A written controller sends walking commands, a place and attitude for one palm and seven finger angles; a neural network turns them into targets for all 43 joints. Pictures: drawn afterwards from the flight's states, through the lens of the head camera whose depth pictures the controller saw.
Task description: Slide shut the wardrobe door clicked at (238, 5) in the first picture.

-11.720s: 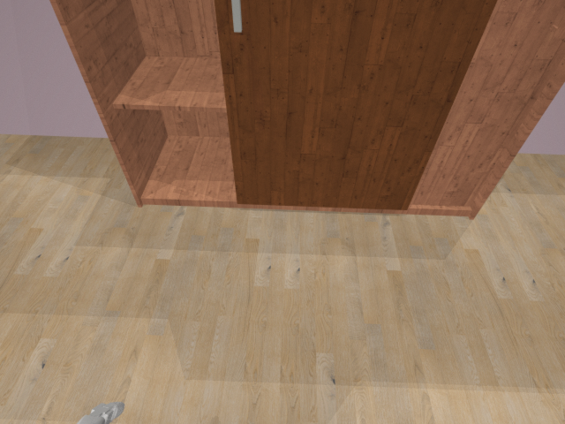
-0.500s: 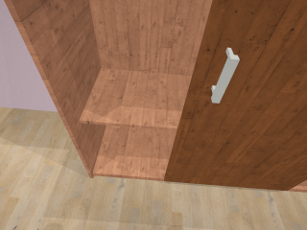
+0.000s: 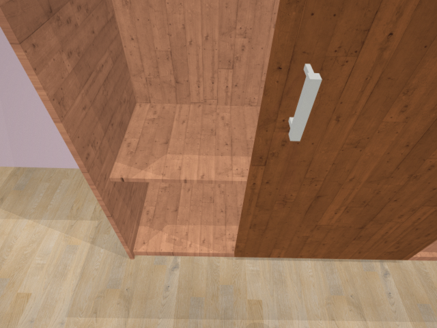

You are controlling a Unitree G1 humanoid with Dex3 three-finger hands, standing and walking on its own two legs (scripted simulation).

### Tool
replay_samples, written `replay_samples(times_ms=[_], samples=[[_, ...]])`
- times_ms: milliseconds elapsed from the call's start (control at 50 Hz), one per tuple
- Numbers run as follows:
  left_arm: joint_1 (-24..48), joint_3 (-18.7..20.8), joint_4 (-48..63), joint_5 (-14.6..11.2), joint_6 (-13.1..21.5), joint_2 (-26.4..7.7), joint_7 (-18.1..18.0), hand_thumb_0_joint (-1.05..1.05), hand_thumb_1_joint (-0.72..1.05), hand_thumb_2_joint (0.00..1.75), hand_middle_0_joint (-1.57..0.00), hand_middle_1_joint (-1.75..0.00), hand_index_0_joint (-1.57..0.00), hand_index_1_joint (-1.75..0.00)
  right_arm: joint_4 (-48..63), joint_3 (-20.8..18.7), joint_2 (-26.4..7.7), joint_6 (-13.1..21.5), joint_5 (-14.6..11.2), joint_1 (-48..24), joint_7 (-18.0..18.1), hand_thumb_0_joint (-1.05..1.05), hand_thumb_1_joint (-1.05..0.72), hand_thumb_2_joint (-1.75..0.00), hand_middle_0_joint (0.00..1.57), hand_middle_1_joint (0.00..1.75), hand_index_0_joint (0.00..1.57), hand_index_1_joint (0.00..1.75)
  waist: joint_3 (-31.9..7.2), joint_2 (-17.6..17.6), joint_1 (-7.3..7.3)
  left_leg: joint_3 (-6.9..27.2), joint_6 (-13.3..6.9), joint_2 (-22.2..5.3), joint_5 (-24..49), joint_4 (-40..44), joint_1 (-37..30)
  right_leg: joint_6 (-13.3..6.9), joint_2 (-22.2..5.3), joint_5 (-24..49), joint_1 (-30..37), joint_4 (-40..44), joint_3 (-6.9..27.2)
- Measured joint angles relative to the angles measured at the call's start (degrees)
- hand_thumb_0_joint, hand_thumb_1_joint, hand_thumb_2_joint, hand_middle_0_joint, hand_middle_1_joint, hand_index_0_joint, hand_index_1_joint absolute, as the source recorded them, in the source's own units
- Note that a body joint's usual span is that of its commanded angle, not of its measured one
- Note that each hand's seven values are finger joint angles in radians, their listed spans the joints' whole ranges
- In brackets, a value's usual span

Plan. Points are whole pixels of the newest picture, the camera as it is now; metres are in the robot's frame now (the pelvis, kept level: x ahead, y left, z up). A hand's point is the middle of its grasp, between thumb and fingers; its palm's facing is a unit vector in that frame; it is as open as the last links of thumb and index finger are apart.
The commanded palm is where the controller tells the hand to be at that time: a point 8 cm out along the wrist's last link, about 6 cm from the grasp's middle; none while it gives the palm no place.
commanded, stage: come to a stop and stand still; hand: right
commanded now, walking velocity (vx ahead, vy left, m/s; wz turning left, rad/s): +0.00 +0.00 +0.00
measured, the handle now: (301, 103) +0.52 -0.14 +0.15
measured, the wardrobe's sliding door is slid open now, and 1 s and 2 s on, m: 0.47 0.47 0.47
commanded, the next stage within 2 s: look again from close up in 0.66 s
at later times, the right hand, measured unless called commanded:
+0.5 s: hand out of the picture -0.01 -0.19 -0.18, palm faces +0.04 +0.98 -0.19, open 7.3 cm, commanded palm none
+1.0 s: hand out of the picture -0.02 -0.21 -0.18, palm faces +0.01 +0.98 -0.18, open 7.3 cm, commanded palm none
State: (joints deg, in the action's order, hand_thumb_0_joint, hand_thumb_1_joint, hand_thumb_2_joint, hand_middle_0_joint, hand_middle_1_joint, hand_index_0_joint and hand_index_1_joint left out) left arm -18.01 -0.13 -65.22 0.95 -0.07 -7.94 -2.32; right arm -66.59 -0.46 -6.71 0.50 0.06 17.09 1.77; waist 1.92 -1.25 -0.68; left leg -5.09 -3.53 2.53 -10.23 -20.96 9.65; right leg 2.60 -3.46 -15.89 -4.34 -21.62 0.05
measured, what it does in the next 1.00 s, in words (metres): stands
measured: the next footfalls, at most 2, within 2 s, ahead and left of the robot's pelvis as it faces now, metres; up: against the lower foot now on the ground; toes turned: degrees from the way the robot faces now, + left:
none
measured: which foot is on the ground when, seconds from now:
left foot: down 0.00-1.00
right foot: down 0.00-1.00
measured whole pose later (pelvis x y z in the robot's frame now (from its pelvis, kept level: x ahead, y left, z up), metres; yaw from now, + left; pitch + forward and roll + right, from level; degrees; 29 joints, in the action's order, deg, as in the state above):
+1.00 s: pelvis -0.02 -0.05 -0.01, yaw +1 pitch -2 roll +0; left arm -17.1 -0.5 -61.2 1.0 1.3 -9.3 -1.9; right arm -65.5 1.1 -7.2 1.2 0.7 16.9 2.2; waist 0.6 -1.3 0.0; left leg -2.5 0.2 -1.6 -12.4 -29.1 14.8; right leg -1.3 0.6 -18.6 -8.8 -29.2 -2.2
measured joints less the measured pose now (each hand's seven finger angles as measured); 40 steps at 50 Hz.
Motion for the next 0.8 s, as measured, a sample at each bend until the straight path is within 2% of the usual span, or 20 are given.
replay_samples(times_ms=[460,760,800], samples=[[-2.21,-0.71,-0.57,-0.36,1.32,2.16,-0.04,0.00,0.91,0.89,-0.20,-0.30,-0.20,-0.30,0.32,0.21,-0.63,0.34,0.11,-0.61,0.56,0.00,-0.91,-0.90,0.20,0.30,0.20,0.30,-0.74,0.48,0.52,1.82,2.40,-2.62,-0.45,-1.61,0.66,-2.35,2.75,0.16,0.75,0.69,-1.60],[-1.31,-0.41,-0.12,-0.41,1.55,0.77,-0.11,0.00,0.91,0.89,-0.20,-0.30,-0.20,-0.30,0.22,0.30,-0.53,0.42,0.27,-0.31,0.43,0.00,-0.91,-0.90,0.20,0.30,0.20,0.30,-0.37,0.68,0.30,2.17,2.84,-3.13,-0.53,-1.75,0.68,-2.81,3.32,0.38,1.12,1.27,-1.88],[-0.56,-0.48,0.99,-0.56,1.21,0.05,0.45,0.00,0.91,0.89,-0.20,-0.30,-0.20,-0.30,0.60,0.74,-0.36,1.36,0.56,-0.44,1.13,0.00,-0.91,-0.90,0.20,0.30,0.20,0.30,0.07,0.04,0.25,1.97,2.87,-2.65,-0.47,-2.66,2.10,-2.71,2.70,-0.85,-1.57,-2.33,-1.81]])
